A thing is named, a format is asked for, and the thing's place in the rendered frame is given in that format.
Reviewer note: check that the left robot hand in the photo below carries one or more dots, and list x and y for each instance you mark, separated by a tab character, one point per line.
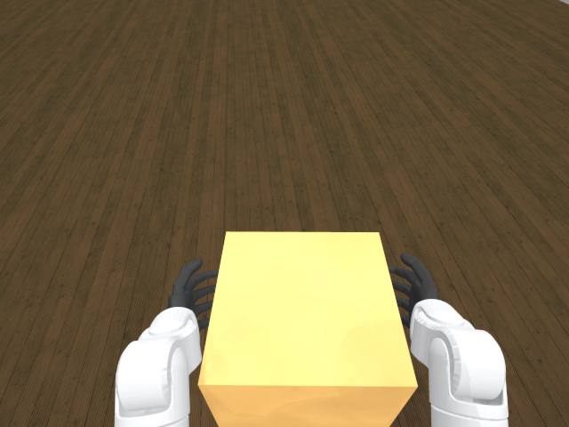
182	295

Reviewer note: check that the carton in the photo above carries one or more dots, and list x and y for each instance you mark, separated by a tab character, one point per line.
305	332

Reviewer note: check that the robot right forearm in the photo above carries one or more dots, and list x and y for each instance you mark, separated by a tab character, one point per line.
467	371

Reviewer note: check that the right robot hand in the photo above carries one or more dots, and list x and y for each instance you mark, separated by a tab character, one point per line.
421	288

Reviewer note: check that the robot left forearm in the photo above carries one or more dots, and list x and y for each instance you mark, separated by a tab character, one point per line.
152	384

